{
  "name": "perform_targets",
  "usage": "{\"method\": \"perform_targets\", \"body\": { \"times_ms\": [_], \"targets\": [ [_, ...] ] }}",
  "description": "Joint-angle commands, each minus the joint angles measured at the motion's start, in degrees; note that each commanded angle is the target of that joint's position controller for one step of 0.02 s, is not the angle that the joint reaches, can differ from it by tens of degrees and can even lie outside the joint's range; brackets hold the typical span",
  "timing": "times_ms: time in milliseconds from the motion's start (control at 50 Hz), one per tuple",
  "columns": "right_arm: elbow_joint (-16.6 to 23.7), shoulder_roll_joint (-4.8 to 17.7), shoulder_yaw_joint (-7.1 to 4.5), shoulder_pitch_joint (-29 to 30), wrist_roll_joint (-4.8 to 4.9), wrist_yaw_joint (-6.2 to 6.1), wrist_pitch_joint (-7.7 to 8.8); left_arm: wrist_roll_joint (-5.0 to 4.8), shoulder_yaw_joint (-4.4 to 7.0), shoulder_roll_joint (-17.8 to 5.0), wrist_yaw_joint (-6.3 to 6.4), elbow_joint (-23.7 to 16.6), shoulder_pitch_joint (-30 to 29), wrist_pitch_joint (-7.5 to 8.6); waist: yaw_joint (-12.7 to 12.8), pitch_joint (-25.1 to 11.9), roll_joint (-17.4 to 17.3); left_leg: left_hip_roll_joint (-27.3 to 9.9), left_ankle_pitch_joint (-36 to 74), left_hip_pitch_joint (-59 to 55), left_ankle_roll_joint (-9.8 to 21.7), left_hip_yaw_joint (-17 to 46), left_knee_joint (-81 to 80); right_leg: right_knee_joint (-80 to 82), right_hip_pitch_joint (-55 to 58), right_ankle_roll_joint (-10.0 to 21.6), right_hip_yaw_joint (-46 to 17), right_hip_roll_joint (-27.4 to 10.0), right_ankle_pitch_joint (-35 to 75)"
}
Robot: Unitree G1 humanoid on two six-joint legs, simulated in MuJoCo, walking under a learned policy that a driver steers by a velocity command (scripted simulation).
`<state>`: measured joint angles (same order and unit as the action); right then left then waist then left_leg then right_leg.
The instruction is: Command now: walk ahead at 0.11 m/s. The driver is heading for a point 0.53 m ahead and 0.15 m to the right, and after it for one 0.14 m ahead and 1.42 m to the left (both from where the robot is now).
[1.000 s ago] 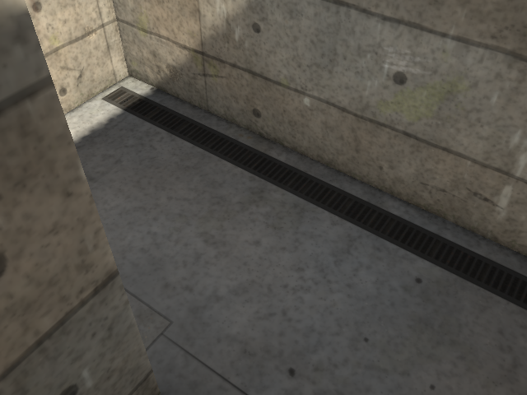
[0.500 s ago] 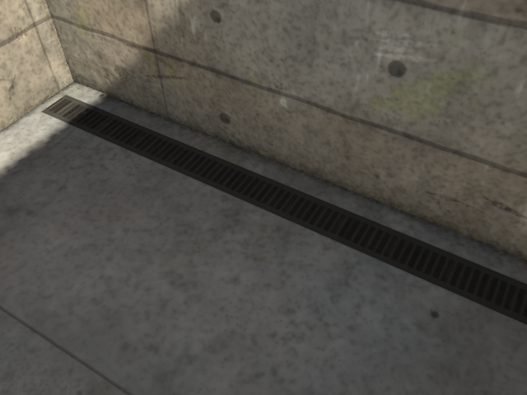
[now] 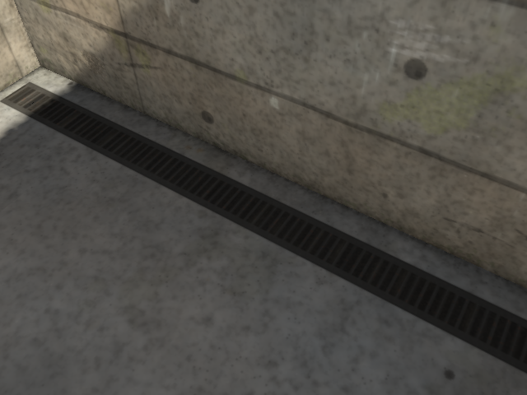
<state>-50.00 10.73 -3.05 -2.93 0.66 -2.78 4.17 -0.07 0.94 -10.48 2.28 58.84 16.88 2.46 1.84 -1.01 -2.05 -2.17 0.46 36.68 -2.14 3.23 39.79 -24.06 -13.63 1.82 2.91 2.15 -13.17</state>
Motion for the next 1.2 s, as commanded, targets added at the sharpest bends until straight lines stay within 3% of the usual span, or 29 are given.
{"method": "perform_targets", "body": {
  "times_ms": [20, 60, 80, 100, 140, 200, 300, 360, 460, 500, 520, 540, 560, 580, 600, 640, 700, 780, 860, 920, 960, 980, 1000, 1020, 1040, 1060, 1080, 1120, 1200],
  "targets": [
    [0.2, 2.7, -0.79, -4.9, -1.18, 1.06, -0.38, -1.71, 2.31, -7.8, 0.37, -3.5, -4.6, 1.31, -4.6, -2.2, 5.9, 1.4, 5.8, -16.8, 2.6, -1.4, -12.0, 5.2, -2.9, 7.9, -9.0, -13.9, 24.1],
    [-2.1, 7.2, -2.27, -8.7, -2.22, 0.87, -0.95, -0.74, 2.3, -5.1, 0.04, -2.1, 1.4, 0.99, -3.0, -4.1, 1.6, -2.3, 25.8, -26.1, 4.6, 1.3, -13.8, -1.3, -3.6, 3.4, -6.4, -7.5, 10.6],
    [-2.7, 8.8, -2.64, -8.8, -2.19, 0.84, -1.54, 0.02, 2.2, -2.3, -0.27, -0.3, 10.7, 0.97, 1.9, -7.5, -4.7, -7.3, 33.3, -36.0, 9.0, 4.5, -10.8, -3.8, -9.1, 1.1, -5.5, -4.0, -4.2],
    [-2.5, 5.3, -1.99, -6.8, -1.5, 1.0, -2.31, -0.04, 1.97, -1.9, 0.14, -0.1, 11.8, -0.14, 1.6, -9.4, -8.0, -9.4, 16.7, -34.0, 12.3, 8.5, -13.6, -5.0, -7.9, -0.4, -4.0, -3.9, -10.4],
    [0.1, 3.8, -1.34, 1.2, -1.08, 0.84, -3.19, -1.39, 2.65, -4.6, 0.35, -3.5, 2.3, -2.11, 1.3, -4.9, -6.5, -6.8, -7.1, -26.2, 10.6, 9.8, -17.2, -3.4, -7.1, -1.1, -3.7, -3.7, -7.7],
    [1.5, 7.4, -2.29, 3.0, -0.97, -0.11, -2.79, -0.81, 3.49, -6.7, 0.42, -5.3, -0.7, -3.14, 0.3, -4.4, -4.0, -5.9, -5.3, -26.7, 8.9, 8.0, -16.7, -4.7, -6.9, -1.2, -4.6, -3.0, -5.9],
    [0.2, 10.2, -3.62, -6.5, -0.45, -1.75, -3.17, -1.8, 4.18, -6.4, -0.19, -8.4, -3.5, -3.24, -3.1, -9.1, -7.3, -15.1, -27.1, -34.5, 13.7, 18.1, -20.3, -20.1, -15.6, 0.9, -1.7, -1.7, -14.0],
    [1.4, 10.8, -3.74, -6.5, -1.03, -1.97, -2.05, -1.86, 4.67, -6.8, -1.03, -11.6, -6.9, -3.11, -4.4, -5.4, -6.6, -19.7, -35.3, -30.7, 15.8, 22.9, -26.0, -32.5, -22.5, 1.8, -5.1, -5.7, -21.0],
    [2.2, 10.4, -3.93, 4.6, 1.1, -0.08, -2.33, -0.95, 4.97, -4.2, -1.31, -8.3, 2.5, -2.92, 3.3, -3.4, -4.9, -10.3, -28.8, -12.9, 8.3, 0.2, -24.8, -12.6, 1.3, 3.4, 3.4, -2.5, -3.5],
    [1.9, 7.6, -3.33, 4.9, 0.89, 0.38, -2.35, -0.36, 5.72, -5.3, -1.96, -5.7, 8.8, -3.17, 5.4, -1.5, 1.0, -6.6, -34.3, -6.1, 5.6, -6.9, -13.3, -7.3, 8.9, 5.0, 4.1, 0.1, -6.6],
    [3.0, 4.5, -2.48, 6.0, 0.24, 0.81, -2.17, -0.53, 6.47, -9.0, -1.93, -5.7, 12.5, -2.51, 6.0, -0.5, 13.6, -2.1, -32.6, 3.2, 2.5, -12.7, 7.0, 2.0, 13.3, 9.5, -14.0, -10.6, -18.6],
    [6.9, 5.2, -2.25, 11.2, 1.16, 1.03, -0.63, -1.24, 6.93, -14.9, -2.4, -8.2, 14.5, -0.7, 7.1, 3.0, 20.3, 4.6, -34.0, 17.4, 2.4, -7.0, 16.5, 16.8, 15.6, 18.2, -44.4, -21.9, -31.8],
    [7.1, 9.0, -3.09, 12.5, 2.35, 1.45, 1.16, 0.0, 6.58, -14.5, -2.11, -9.5, 9.9, 0.98, 4.9, 6.5, 16.1, 1.3, -29.9, 22.6, 3.8, -0.4, 21.0, 19.9, 15.4, 19.0, -48.4, -24.6, -31.9],
    [6.0, 11.1, -3.58, 10.5, 2.23, 1.68, 2.16, -0.06, 6.2, -13.6, -1.79, -10.9, 5.5, 2.25, 2.0, 7.6, 14.0, -0.5, -22.9, 23.6, 4.6, 1.1, 20.4, 17.5, 16.3, 16.4, -43.1, -23.0, -22.3],
    [3.9, 11.5, -3.76, 8.3, 0.56, 1.52, 2.48, -0.69, 6.11, -12.9, -1.71, -11.9, 3.0, 2.66, 0.5, 6.1, 9.9, -1.8, -17.3, 20.5, 4.3, 0.8, 18.5, 14.9, 15.8, 13.6, -35.5, -20.4, -10.9],
    [2.2, 9.8, -3.59, 7.5, -1.26, 2.03, 2.41, -1.15, 5.34, -9.6, -1.25, -10.6, 4.6, 1.7, -0.1, 2.8, 6.3, -1.7, -9.8, 12.9, 3.3, -0.3, 11.8, 13.9, 13.8, 10.4, -25.8, -15.9, 0.9],
    [2.7, 6.3, -2.49, 9.9, -1.15, 2.73, 2.23, -1.66, 5.24, -9.4, -0.11, -9.0, 8.0, 1.16, 0.4, 0.7, 7.0, 1.0, -2.5, 7.8, 1.9, -1.6, 4.5, 12.5, 13.5, 9.5, -19.5, -12.4, 11.9],
    [5.7, 5.6, -1.59, 17.3, 0.24, 3.14, 2.89, -1.08, 5.02, -8.3, 0.46, -7.6, 11.1, 1.01, 2.8, 3.5, 9.5, 3.3, 3.4, 2.6, 1.2, -2.3, -5.9, 13.2, 9.8, 8.8, -19.6, -10.9, 9.3],
    [8.8, 5.8, -0.85, 22.1, -0.03, 4.11, 4.03, -1.66, 5.78, -10.2, 0.4, -6.6, 12.5, 1.16, 4.9, 5.5, 11.0, 3.9, 1.9, -0.5, 2.0, -2.5, -12.7, 11.6, 11.2, 9.3, -22.3, -12.4, 8.9],
    [9.1, 8.3, -1.33, 18.9, 0.38, 4.04, 5.03, -1.85, 6.22, -10.2, 0.25, -6.4, 11.9, 0.88, 1.9, 5.3, 12.5, 4.5, -2.0, -8.1, 3.2, -2.7, -15.7, 7.5, 13.8, 8.3, -24.3, -13.2, 20.5],
    [4.1, 12.7, -3.2, 2.1, -0.2, 2.71, 5.23, -0.69, 6.24, -10.4, -0.8, -9.7, 5.3, 1.17, -6.7, -5.1, 13.0, 2.2, 1.5, -30.1, 7.3, -0.3, -14.5, -7.2, 10.8, 5.0, -20.2, -9.8, 42.9],
    [1.6, 15.0, -3.56, -9.5, -1.24, 2.52, 4.77, 1.01, 5.79, -9.4, -1.25, -11.5, 2.5, 1.74, -11.4, -13.9, 7.9, -4.5, 11.7, -48.1, 10.2, 6.2, -8.7, -20.2, 1.1, 3.7, -19.0, -6.2, 31.9],
    [0.0, 18.8, -4.07, -14.8, -2.65, 2.88, 4.31, 0.53, 4.16, -3.1, -2.0, -10.9, 11.3, 2.33, -6.8, -22.6, -15.0, -18.3, 20.7, -69.1, 20.8, 27.7, -11.4, -40.2, -18.5, -1.3, -15.1, 3.4, -12.2],
    [-1.5, 15.7, -3.91, -16.8, -1.81, 3.61, 4.2, -1.69, 4.47, -7.0, -1.89, -9.1, 14.0, 2.42, -7.5, -23.5, -16.1, -21.5, 14.5, -68.7, 23.5, 37.6, -18.0, -50.2, -23.1, -1.9, -18.1, 3.6, -21.9],
    [0.0, 12.8, -3.11, -10.2, -0.95, 3.94, 4.7, -1.69, 4.48, -9.1, -1.62, -9.8, 6.6, 2.29, -7.5, -13.1, -11.4, -18.8, 17.4, -60.1, 21.6, 29.3, -19.7, -52.0, -26.0, -1.9, -17.3, 1.3, -18.1],
    [0.7, 10.1, -1.94, -3.8, -0.65, 4.13, 4.69, -0.2, 4.29, -10.2, -1.06, -11.2, 1.2, 1.86, -5.1, -7.7, -4.3, -15.3, 29.9, -50.5, 20.3, 20.4, -19.5, -50.6, -23.4, -2.9, -13.2, -2.0, -14.5],
    [0.9, 8.5, -1.17, -1.7, -0.98, 4.16, 4.64, 1.02, 4.61, -10.4, -0.46, -11.9, -1.4, 2.13, -4.0, -5.1, 0.6, -13.6, 39.5, -43.9, 19.6, 16.2, -19.9, -47.6, -21.8, -3.8, -11.0, -3.3, -12.3],
    [-1.7, 6.6, 0.31, -0.6, -0.83, 4.26, 4.87, 1.17, 3.81, -7.2, -0.36, -13.8, -2.8, 2.04, -0.7, -5.4, -0.4, -10.5, 43.6, -34.8, 17.8, 11.9, -21.3, -38.8, -13.3, -5.0, -10.4, -5.4, -8.3],
    [-2.3, 16.0, -1.66, 1.9, 0.57, 2.78, 3.26, 0.18, 1.58, -3.7, 0.8, -17.8, -8.1, 0.65, 0.2, -4.5, -2.0, -7.3, 43.7, -25.3, 15.9, 7.9, -20.6, -17.7, -2.3, -8.1, -6.0, -1.7, -5.1]
  ]
}}
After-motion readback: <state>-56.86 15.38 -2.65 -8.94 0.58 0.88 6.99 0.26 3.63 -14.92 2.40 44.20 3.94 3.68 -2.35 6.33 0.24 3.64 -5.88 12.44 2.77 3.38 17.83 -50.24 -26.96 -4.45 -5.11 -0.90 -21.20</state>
